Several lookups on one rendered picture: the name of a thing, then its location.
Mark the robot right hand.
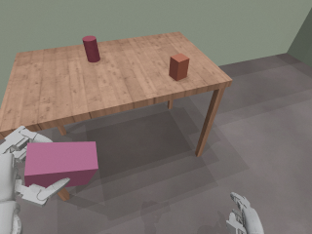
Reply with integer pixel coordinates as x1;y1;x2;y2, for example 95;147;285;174
226;192;264;234

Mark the sponge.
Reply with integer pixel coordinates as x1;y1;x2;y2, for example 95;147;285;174
24;141;98;188

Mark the table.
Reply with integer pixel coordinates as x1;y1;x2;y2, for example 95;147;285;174
0;31;233;201

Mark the robot left forearm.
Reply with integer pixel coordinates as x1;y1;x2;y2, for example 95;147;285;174
0;200;23;234

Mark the robot left hand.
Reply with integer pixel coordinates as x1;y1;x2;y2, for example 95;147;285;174
0;126;70;208

